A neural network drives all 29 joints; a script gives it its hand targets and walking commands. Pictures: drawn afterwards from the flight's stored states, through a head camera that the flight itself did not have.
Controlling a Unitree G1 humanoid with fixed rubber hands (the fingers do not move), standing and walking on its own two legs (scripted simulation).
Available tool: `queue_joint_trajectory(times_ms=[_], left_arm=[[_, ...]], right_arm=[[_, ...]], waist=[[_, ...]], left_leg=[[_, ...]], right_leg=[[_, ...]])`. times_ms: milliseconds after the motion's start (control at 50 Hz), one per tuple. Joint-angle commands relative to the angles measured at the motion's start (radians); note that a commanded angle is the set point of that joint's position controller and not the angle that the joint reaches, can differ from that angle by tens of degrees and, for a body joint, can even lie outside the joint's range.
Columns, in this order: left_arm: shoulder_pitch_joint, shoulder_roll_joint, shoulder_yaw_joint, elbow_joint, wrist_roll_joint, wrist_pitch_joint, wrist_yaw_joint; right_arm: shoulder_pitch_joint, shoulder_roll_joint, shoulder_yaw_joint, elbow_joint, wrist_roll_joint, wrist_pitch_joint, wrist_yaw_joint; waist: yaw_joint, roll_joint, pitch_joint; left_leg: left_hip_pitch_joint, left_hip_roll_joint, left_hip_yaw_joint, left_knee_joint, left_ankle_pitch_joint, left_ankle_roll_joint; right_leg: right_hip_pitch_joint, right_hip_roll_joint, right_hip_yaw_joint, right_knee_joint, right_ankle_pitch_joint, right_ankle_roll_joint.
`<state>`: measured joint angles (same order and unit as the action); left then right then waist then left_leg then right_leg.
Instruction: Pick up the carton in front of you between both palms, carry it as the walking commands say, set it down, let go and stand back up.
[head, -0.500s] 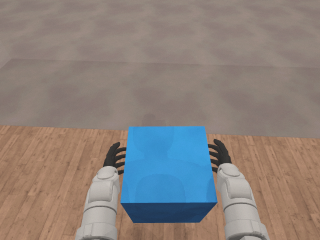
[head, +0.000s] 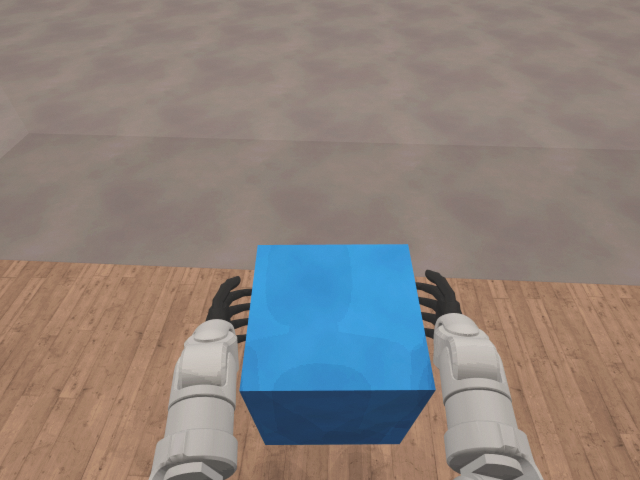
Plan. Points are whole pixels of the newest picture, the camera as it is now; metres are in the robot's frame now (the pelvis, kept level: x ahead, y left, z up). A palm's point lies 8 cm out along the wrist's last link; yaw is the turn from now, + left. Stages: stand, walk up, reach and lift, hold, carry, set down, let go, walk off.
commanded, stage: reach and lift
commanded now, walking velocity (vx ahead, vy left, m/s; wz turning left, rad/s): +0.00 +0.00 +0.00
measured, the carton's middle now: (332, 350) +0.31 +0.00 -0.05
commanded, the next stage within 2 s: hold in 0.54 s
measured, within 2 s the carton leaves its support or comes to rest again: neither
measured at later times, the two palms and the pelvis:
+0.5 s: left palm (219, 324) +0.30 +0.15 +0.04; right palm (448, 317) +0.31 -0.15 +0.04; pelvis +0.02 +0.00 +0.01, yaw +0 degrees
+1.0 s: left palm (216, 322) +0.29 +0.15 +0.05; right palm (453, 317) +0.30 -0.15 +0.06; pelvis +0.00 +0.00 +0.01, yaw +0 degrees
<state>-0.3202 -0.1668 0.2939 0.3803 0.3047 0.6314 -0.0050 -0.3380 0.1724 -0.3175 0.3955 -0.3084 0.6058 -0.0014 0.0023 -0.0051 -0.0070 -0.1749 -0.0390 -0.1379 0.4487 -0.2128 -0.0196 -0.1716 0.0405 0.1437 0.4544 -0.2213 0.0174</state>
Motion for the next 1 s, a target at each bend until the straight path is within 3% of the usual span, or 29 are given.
queue_joint_trajectory(times_ms=[0, 260, 500, 600, 740, 980], left_arm=[[-0.547, -0.951, -0.559, -0.013, -0.245, -0.034, -0.249], [-0.446, -0.935, -0.589, -0.101, -0.271, -0.001, -0.239], [-0.425, -0.924, -0.609, -0.152, -0.286, 0.027, -0.239], [-0.429, -0.932, -0.682, -0.242, -0.331, 0.054, -0.236], [-0.416, -0.880, -0.602, -0.186, -0.285, 0.104, -0.232], [-0.519, -0.920, -0.601, -0.156, -0.289, 0.090, -0.245]], right_arm=[[-0.483, 0.964, 0.557, 0.042, 0.236, -0.005, 0.262], [-0.388, 0.941, 0.591, -0.053, 0.260, 0.026, 0.256], [-0.366, 0.936, 0.610, -0.104, 0.276, 0.056, 0.252], [-0.364, 0.946, 0.678, -0.196, 0.316, 0.085, 0.245], [-0.359, 0.890, 0.605, -0.144, 0.279, 0.133, 0.246], [-0.466, 0.923, 0.604, -0.118, 0.281, 0.117, 0.262]], waist=[[0.000, 0.008, -0.254], [0.002, 0.007, -0.262], [0.003, 0.002, -0.243], [-0.004, 0.001, -0.292], [0.000, 0.002, -0.142], [-0.001, 0.005, -0.195]], left_leg=[[0.092, -0.054, 0.082, -0.084, 0.088, 0.002], [0.154, -0.059, 0.075, -0.106, 0.235, -0.005], [0.167, -0.065, 0.072, -0.118, 0.244, -0.003], [0.206, -0.065, 0.065, -0.125, 0.303, -0.006], [0.154, -0.060, 0.077, -0.160, 0.132, 0.000], [0.156, -0.054, 0.079, -0.144, 0.085, 0.002]], right_leg=[[0.059, 0.054, -0.082, -0.090, 0.092, -0.006], [0.116, 0.062, -0.076, -0.114, 0.227, 0.002], [0.133, 0.062, -0.071, -0.128, 0.245, 0.004], [0.178, 0.061, -0.065, -0.136, 0.313, 0.007], [0.128, 0.055, -0.075, -0.168, 0.138, 0.001], [0.123, 0.054, -0.081, -0.152, 0.088, -0.004]])
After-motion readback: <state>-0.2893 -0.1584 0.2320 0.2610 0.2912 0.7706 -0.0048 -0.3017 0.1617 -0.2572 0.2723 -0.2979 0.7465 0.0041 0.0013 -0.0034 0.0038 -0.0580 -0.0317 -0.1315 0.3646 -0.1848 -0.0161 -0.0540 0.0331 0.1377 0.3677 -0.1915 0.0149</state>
